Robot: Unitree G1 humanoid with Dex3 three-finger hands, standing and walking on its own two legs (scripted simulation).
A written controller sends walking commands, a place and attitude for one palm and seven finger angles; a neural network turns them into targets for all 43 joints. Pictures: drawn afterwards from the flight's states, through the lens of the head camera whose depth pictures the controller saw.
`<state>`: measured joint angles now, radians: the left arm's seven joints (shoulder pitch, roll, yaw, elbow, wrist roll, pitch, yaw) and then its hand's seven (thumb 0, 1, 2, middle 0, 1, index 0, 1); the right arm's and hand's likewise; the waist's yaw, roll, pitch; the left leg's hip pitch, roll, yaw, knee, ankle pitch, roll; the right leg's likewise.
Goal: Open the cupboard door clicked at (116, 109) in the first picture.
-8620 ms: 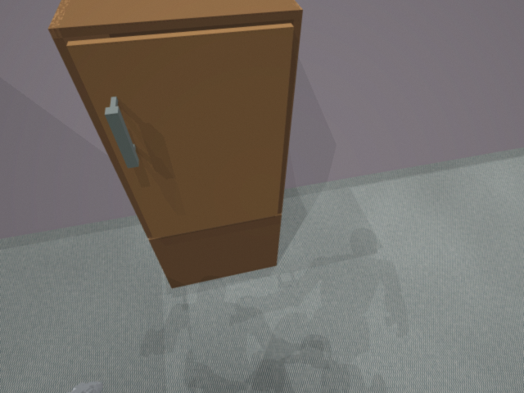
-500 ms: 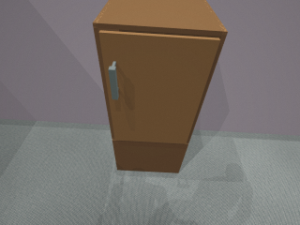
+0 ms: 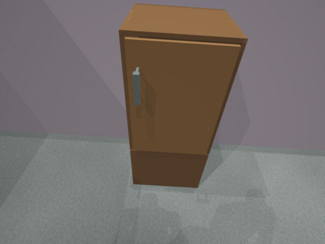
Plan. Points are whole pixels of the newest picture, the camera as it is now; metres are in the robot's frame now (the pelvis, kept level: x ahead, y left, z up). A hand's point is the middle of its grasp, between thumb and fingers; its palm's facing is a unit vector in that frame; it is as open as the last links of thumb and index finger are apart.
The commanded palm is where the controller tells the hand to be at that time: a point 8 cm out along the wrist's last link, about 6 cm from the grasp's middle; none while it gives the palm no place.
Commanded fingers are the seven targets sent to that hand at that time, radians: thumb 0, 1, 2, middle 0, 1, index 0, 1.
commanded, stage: come to a stop and stand still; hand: left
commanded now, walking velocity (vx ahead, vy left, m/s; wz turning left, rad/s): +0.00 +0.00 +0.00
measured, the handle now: (137, 86) +0.66 +0.13 +0.06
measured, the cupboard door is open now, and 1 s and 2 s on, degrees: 0 0 0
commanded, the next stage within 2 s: look again from close up in 0.64 s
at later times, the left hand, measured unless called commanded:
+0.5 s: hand out of the picture -0.07 +0.17 -0.17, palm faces +0.02 -0.99 -0.14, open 7.4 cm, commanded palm none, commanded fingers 0.00 0.90 0.90 -0.20 -0.30 -0.20 -0.30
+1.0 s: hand out of the picture -0.07 +0.18 -0.17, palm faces +0.00 -0.99 -0.14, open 7.4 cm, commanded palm none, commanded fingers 0.00 0.90 0.90 -0.20 -0.30 -0.20 -0.30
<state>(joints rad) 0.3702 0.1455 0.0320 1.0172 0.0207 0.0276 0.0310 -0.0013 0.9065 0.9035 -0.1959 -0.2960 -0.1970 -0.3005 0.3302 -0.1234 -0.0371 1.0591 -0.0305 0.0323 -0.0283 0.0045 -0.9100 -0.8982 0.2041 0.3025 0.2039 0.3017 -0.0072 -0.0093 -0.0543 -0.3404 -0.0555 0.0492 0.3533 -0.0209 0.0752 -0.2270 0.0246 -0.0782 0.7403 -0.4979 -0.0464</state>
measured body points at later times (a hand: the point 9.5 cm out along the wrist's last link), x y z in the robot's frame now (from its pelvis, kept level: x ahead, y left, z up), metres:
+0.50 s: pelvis -0.06 +0.02 +0.01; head -0.06 +0.03 +0.46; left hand -0.07 +0.23 -0.16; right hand -0.08 -0.18 -0.15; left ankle -0.01 +0.13 -0.73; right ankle -0.05 -0.08 -0.73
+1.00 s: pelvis -0.05 +0.03 +0.01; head -0.05 +0.03 +0.46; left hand -0.07 +0.23 -0.16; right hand -0.07 -0.18 -0.15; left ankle -0.01 +0.13 -0.73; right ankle -0.05 -0.08 -0.73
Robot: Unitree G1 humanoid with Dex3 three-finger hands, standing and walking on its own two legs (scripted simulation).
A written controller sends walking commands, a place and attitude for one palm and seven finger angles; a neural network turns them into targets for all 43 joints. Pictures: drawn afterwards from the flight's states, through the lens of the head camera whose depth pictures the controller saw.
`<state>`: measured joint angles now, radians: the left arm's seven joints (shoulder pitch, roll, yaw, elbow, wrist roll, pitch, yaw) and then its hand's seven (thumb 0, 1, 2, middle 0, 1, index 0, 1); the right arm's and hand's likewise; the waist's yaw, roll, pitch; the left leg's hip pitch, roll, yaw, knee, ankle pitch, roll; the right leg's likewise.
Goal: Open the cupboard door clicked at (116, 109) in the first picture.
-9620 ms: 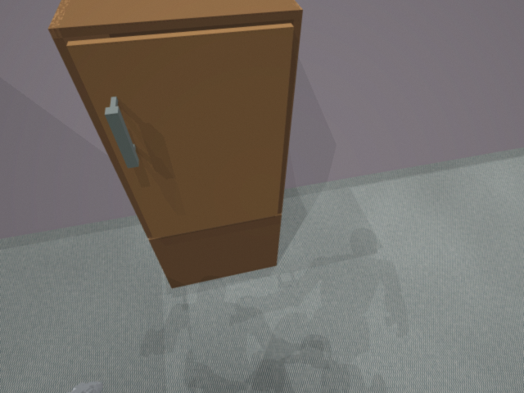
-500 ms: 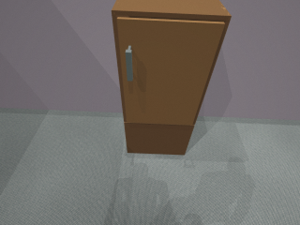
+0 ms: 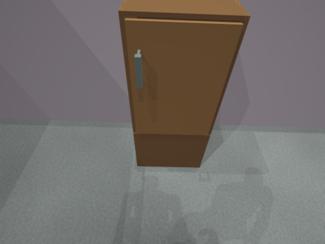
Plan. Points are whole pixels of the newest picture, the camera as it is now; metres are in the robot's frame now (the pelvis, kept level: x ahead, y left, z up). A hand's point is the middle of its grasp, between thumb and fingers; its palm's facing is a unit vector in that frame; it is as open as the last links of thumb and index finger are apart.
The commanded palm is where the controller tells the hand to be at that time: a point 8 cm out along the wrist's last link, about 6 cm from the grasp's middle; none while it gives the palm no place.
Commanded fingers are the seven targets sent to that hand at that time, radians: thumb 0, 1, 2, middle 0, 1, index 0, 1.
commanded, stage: look again from close up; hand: left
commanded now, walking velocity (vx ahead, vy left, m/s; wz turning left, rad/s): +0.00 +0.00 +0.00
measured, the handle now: (139, 69) +0.71 +0.14 +0.05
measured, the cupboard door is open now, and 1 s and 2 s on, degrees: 0 0 0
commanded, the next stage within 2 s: shuffle to correct the standing spot in 0.22 s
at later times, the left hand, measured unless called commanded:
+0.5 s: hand out of the picture +0.00 +0.16 -0.18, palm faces +0.02 -0.99 -0.15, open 7.4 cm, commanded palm none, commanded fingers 0.00 0.90 0.90 -0.20 -0.30 -0.20 -0.30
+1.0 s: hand out of the picture +0.11 +0.14 -0.18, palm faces +0.04 -0.99 -0.10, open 7.4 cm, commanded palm none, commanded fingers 0.00 0.90 0.90 -0.20 -0.30 -0.20 -0.30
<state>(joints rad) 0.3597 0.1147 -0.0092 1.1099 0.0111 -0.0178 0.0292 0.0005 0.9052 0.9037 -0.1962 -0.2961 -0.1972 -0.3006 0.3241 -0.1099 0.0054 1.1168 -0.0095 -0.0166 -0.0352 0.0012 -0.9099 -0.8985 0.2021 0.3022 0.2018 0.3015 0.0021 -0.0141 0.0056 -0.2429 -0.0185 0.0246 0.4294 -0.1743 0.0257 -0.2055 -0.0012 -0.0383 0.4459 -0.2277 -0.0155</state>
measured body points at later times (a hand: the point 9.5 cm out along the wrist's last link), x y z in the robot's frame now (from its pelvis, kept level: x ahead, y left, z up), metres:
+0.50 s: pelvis +0.03 +0.00 +0.00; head +0.02 +0.00 +0.45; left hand +0.00 +0.21 -0.16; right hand +0.00 -0.21 -0.16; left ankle +0.04 +0.10 -0.74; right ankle +0.01 -0.11 -0.74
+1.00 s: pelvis +0.13 -0.01 +0.00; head +0.16 +0.01 +0.45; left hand +0.11 +0.19 -0.17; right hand +0.13 -0.23 -0.15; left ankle +0.10 +0.08 -0.74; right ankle +0.13 -0.14 -0.67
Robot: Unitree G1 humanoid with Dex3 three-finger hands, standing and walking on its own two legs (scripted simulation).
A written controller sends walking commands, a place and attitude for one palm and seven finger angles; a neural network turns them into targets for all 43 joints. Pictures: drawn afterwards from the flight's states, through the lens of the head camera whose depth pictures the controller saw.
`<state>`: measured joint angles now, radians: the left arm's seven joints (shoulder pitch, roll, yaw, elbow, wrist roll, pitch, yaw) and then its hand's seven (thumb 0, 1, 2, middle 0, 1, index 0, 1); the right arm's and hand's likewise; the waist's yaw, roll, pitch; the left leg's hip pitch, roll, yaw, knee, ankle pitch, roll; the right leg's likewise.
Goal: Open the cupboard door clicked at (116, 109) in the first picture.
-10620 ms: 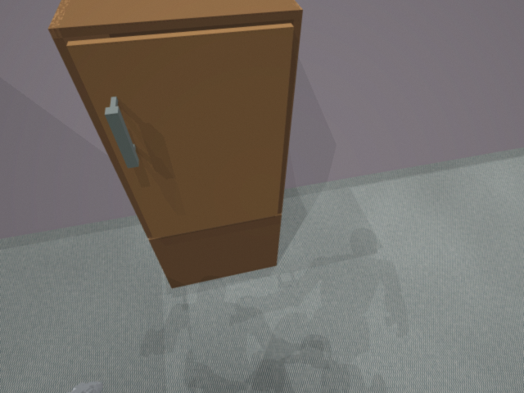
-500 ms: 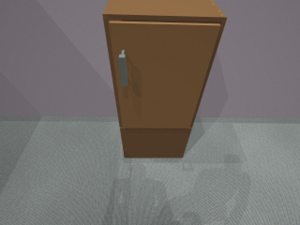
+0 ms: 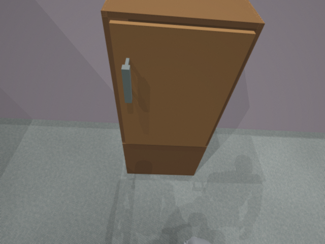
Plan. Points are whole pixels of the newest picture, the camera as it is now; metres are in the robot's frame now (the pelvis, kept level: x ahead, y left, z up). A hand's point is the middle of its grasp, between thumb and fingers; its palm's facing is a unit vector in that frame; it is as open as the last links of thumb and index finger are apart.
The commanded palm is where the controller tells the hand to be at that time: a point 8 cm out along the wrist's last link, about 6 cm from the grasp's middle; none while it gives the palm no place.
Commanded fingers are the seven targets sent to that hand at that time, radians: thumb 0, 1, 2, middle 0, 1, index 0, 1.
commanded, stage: shuffle to correct the standing spot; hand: left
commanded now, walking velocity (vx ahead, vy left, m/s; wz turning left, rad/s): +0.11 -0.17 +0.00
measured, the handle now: (128, 81) +0.57 +0.15 +0.05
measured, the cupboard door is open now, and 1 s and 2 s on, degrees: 0 0 0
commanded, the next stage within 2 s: come to a stop and stand still in 0.04 s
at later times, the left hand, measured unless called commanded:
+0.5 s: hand (125, 239) +0.16 +0.11 -0.18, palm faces +0.07 -0.98 -0.16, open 7.3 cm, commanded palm none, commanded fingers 0.00 0.90 0.90 -0.20 -0.30 -0.20 -0.30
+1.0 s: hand out of the picture +0.02 +0.15 -0.16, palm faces +0.05 -0.95 -0.30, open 7.4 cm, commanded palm none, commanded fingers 0.00 0.90 0.90 -0.20 -0.30 -0.20 -0.30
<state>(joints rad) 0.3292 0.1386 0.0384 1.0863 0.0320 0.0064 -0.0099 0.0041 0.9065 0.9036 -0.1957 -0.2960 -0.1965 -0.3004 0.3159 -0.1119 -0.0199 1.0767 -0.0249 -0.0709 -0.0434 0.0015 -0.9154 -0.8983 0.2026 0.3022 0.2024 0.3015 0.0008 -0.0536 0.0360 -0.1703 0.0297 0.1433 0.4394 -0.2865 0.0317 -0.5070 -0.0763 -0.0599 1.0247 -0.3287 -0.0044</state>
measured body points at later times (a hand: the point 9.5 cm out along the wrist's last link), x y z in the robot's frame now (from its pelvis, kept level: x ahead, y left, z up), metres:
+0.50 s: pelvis +0.07 -0.07 -0.01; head +0.10 -0.05 +0.43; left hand +0.16 +0.16 -0.17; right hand +0.12 -0.30 -0.16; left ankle +0.08 +0.02 -0.73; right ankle +0.13 -0.17 -0.74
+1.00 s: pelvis +0.03 -0.05 -0.01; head +0.01 -0.09 +0.44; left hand +0.02 +0.20 -0.14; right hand +0.09 -0.28 -0.17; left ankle +0.08 +0.02 -0.74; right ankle +0.06 -0.20 -0.74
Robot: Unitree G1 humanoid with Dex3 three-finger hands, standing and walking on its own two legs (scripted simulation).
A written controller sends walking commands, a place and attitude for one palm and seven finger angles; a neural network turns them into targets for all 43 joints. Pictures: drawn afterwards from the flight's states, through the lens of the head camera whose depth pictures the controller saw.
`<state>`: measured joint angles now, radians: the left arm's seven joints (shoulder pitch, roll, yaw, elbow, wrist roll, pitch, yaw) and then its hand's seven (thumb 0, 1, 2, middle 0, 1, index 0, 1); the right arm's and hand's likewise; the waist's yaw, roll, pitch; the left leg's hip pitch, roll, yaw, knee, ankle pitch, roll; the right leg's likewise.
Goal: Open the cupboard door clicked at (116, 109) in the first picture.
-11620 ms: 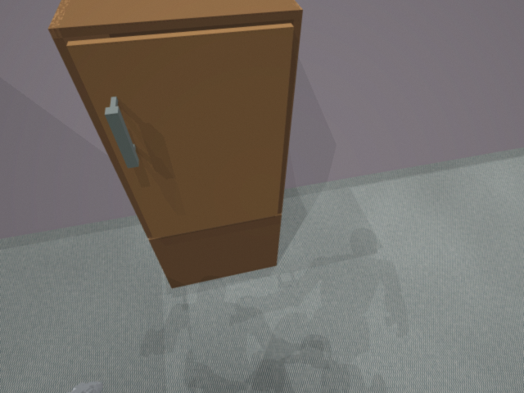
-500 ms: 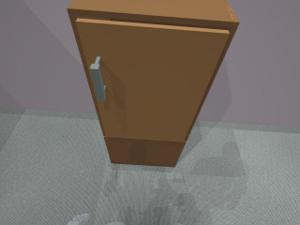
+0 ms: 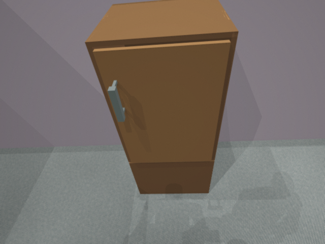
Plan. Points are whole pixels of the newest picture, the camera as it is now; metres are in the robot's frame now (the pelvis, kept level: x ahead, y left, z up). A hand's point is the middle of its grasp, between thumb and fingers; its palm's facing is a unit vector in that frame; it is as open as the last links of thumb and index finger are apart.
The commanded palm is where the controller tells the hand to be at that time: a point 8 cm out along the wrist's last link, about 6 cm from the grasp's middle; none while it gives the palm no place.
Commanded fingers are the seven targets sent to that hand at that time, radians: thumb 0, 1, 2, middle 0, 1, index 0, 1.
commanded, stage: come to a stop and stand still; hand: left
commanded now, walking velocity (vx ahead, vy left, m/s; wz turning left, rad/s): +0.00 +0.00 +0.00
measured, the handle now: (118, 101) +0.55 +0.19 +0.06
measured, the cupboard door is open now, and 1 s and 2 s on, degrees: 0 0 0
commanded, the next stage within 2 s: look again from close up in 1.42 s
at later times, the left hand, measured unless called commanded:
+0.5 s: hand out of the picture +0.00 +0.14 -0.16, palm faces +0.03 -0.98 -0.21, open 7.3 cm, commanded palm none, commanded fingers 0.00 0.90 0.90 -0.20 -0.30 -0.20 -0.30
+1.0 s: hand out of the picture +0.03 +0.11 -0.16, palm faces +0.05 -0.98 -0.19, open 7.3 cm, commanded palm none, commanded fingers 0.00 0.90 0.90 -0.20 -0.30 -0.20 -0.30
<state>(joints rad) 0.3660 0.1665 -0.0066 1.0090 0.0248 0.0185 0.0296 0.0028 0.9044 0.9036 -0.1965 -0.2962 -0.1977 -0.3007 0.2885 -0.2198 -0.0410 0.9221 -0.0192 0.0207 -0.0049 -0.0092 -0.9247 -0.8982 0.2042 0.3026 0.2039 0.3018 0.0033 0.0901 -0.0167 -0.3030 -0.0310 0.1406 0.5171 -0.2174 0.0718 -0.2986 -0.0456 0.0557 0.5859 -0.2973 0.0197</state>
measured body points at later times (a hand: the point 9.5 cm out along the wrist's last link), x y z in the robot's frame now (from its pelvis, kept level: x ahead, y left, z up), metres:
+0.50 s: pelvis +0.00 -0.03 +0.00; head +0.01 -0.05 +0.45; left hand +0.00 +0.19 -0.15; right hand -0.03 -0.24 -0.16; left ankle +0.06 +0.07 -0.73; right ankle +0.04 -0.15 -0.73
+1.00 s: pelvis +0.05 -0.05 +0.01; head +0.06 -0.06 +0.46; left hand +0.03 +0.17 -0.15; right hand +0.05 -0.27 -0.16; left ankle +0.06 +0.07 -0.73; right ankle +0.04 -0.15 -0.73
